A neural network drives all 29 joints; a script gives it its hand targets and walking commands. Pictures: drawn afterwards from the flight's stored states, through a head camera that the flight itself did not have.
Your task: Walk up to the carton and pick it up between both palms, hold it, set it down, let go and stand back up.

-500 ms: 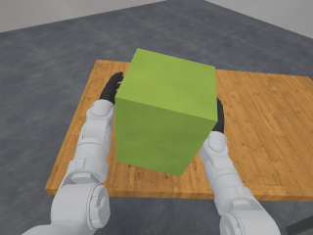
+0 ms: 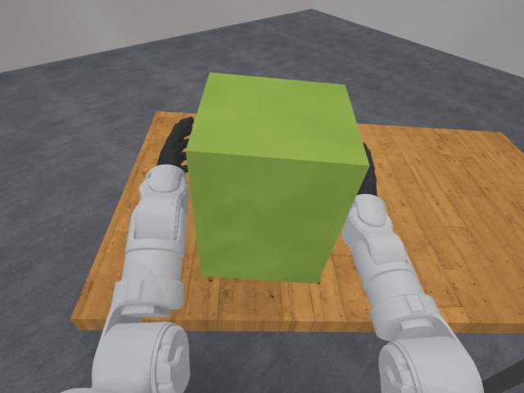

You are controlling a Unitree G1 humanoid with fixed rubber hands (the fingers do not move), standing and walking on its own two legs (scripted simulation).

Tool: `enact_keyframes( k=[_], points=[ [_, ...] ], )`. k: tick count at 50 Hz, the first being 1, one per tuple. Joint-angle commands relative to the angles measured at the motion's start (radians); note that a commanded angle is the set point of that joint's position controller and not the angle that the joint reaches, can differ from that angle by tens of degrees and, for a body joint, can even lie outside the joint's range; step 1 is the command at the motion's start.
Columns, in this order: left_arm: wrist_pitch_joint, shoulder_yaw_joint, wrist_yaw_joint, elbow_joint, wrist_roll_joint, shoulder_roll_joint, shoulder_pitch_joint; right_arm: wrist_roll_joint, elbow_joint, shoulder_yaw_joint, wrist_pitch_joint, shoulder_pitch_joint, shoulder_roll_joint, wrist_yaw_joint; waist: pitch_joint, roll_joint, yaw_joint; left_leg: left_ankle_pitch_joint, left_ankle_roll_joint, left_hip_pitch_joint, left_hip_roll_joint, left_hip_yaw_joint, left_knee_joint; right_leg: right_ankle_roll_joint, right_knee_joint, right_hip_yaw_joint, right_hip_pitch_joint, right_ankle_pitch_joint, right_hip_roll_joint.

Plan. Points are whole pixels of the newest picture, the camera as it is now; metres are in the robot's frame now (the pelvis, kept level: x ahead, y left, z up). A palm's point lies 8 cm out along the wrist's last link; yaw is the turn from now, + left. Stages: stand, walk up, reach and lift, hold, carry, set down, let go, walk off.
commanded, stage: reach and lift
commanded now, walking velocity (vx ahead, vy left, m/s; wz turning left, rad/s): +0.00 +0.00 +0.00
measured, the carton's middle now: (267, 187) +0.39 -0.02 +0.14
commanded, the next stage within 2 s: hold in 1.52 s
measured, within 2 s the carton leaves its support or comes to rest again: neither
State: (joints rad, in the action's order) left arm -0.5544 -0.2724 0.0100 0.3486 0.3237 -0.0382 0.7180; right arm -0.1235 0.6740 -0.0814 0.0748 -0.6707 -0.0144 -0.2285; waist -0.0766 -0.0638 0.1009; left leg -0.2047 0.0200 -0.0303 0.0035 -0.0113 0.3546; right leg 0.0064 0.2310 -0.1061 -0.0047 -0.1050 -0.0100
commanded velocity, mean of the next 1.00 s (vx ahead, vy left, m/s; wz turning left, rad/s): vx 0.00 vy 0.00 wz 0.00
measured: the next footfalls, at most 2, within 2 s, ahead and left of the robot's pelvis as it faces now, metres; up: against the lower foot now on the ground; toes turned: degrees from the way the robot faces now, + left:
none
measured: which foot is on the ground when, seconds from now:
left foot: down 0.00-1.00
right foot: down 0.00-1.00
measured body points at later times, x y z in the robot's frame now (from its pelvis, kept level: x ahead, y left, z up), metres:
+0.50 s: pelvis -0.01 -0.02 +0.00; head -0.05 +0.01 +0.45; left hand +0.39 +0.12 +0.19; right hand +0.38 -0.17 +0.19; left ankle +0.00 +0.10 -0.75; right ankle +0.02 -0.12 -0.75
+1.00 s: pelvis -0.01 -0.01 +0.00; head -0.05 +0.02 +0.45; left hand +0.39 +0.12 +0.20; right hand +0.39 -0.17 +0.20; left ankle +0.00 +0.10 -0.75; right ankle +0.02 -0.12 -0.75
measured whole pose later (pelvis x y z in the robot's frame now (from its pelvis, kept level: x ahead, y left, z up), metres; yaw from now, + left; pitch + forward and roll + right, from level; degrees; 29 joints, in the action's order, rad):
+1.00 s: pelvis -0.01 -0.01 +0.00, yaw +0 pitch -7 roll -1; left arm -0.73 -0.30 -0.03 0.30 0.30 -0.03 0.76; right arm -0.19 0.71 -0.06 0.30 -0.83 -0.06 -0.20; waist -0.01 -0.05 0.11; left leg -0.20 0.01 -0.06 0.01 -0.01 0.37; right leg 0.00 0.28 -0.11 -0.05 -0.12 -0.01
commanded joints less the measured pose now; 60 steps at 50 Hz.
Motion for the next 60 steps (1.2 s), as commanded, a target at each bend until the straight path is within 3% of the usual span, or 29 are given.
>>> enact_keyframes(
  k=[1, 5, 8, 11, 20, 22, 25, 31, 32, 35, 39, 40, 43, 51, 60],
  points=[
    [0.024, 0.426, 0.129, -0.121, -0.098, -0.62, 0.624, -0.035, -0.322, 0.352, -0.011, -0.83, 0.573, 0.106, 0.466, 0.063, 0.009, 0.367, -0.052, 0.135, -0.031, 0.005, -0.01, 0.034, 0.023, -0.007, 0.152, 0.211, 0.055],
    [0.005, 0.437, 0.128, -0.178, -0.117, -0.616, 0.668, -0.051, -0.344, 0.359, 0.012, -0.855, 0.6, 0.104, 0.495, 0.05, 0.015, 0.356, -0.044, 0.117, -0.037, 0.001, -0.01, 0.038, 0.034, -0.004, 0.179, 0.242, 0.055],
    [-0.003, 0.474, 0.116, -0.213, -0.135, -0.642, 0.68, -0.074, -0.381, 0.381, 0.027, -0.89, 0.612, 0.105, 0.527, 0.076, 0.018, 0.388, -0.053, 0.122, -0.038, 0.012, 0.004, 0.039, 0.053, -0.002, 0.179, 0.284, 0.062],
    [-0.027, 0.427, 0.112, -0.183, -0.103, -0.607, 0.686, -0.056, -0.288, 0.343, 0.062, -0.862, 0.597, 0.114, 0.429, 0.068, 0.008, 0.276, -0.037, 0.083, -0.034, 0.007, -0.038, 0.036, 0.039, -0.002, 0.141, 0.171, 0.054],
    [-0.037, 0.48, 0.082, -0.242, -0.163, -0.63, 0.793, -0.08, -0.337, 0.348, 0.097, -0.955, 0.649, 0.124, 0.549, 0.086, 0.017, 0.255, -0.036, 0.062, -0.039, 0.013, -0.022, 0.041, 0.061, 0.01, 0.137, 0.174, 0.053],
    [-0.04, 0.472, 0.078, -0.222, -0.166, -0.619, 0.802, -0.074, -0.3, 0.337, 0.112, -0.945, 0.647, 0.122, 0.534, 0.077, 0.026, 0.23, -0.034, 0.057, -0.039, 0.016, -0.027, 0.045, 0.059, 0.012, 0.129, 0.161, 0.051],
    [-0.059, 0.4, 0.087, -0.138, -0.131, -0.58, 0.79, -0.052, -0.227, 0.293, 0.135, -0.936, 0.637, 0.13, 0.446, 0.058, 0.008, 0.104, -0.01, -0.013, -0.04, 0.003, -0.069, 0.046, 0.045, 0.02, 0.119, 0.064, 0.037],
    [-0.054, 0.408, 0.086, -0.166, -0.153, -0.593, 0.8, -0.098, -0.292, 0.336, 0.133, -1.005, 0.662, 0.12, 0.561, 0.064, -0.007, 0.237, -0.021, 0.013, -0.05, 0.002, -0.027, 0.054, 0.074, 0.026, 0.19, 0.222, 0.052],
    [-0.054, 0.418, 0.082, -0.17, -0.157, -0.601, 0.811, -0.1, -0.275, 0.332, 0.14, -1.004, 0.653, 0.118, 0.551, 0.07, 0.005, 0.248, -0.027, 0.026, -0.047, 0.01, -0.025, 0.05, 0.074, 0.022, 0.174, 0.217, 0.058],
    [-0.053, 0.403, 0.076, -0.181, -0.157, -0.578, 0.824, -0.113, -0.275, 0.348, 0.152, -0.999, 0.665, 0.113, 0.553, 0.045, -0.005, 0.24, -0.021, 0.02, -0.053, 0.006, -0.023, 0.057, 0.073, 0.026, 0.175, 0.224, 0.056],
    [-0.059, 0.437, 0.084, -0.212, -0.178, -0.589, 0.829, -0.131, -0.303, 0.354, 0.167, -0.979, 0.663, 0.101, 0.57, 0.069, 0.026, 0.25, -0.034, 0.014, -0.055, 0.012, -0.015, 0.061, 0.082, 0.028, 0.192, 0.273, 0.055],
    [-0.058, 0.448, 0.08, -0.222, -0.181, -0.594, 0.85, -0.134, -0.279, 0.348, 0.174, -0.973, 0.653, 0.104, 0.559, 0.094, 0.031, 0.252, -0.044, 0.021, -0.052, 0.016, -0.016, 0.053, 0.081, 0.025, 0.175, 0.241, 0.059],
    [-0.07, 0.429, 0.07, -0.187, -0.165, -0.597, 0.843, -0.125, -0.231, 0.317, 0.19, -0.955, 0.637, 0.115, 0.478, 0.092, 0.023, 0.212, -0.045, 0.021, -0.038, 0.016, -0.037, 0.039, 0.059, 0.018, 0.116, 0.128, 0.065],
    [-0.074, 0.478, 0.058, -0.237, -0.202, -0.627, 0.844, -0.175, -0.317, 0.368, 0.203, -0.985, 0.643, 0.103, 0.566, 0.091, 0.033, 0.337, -0.068, 0.072, -0.039, 0.031, 0.011, 0.043, 0.078, 0.019, 0.144, 0.242, 0.082],
    [-0.107, 0.483, 0.048, -0.261, -0.208, -0.628, 0.863, -0.207, -0.312, 0.37, 0.237, -0.99, 0.631, 0.107, 0.531, 0.113, 0.022, 0.321, -0.075, 0.065, -0.031, 0.034, 0.002, 0.031, 0.068, 0.023, 0.111, 0.164, 0.085]
  ],
)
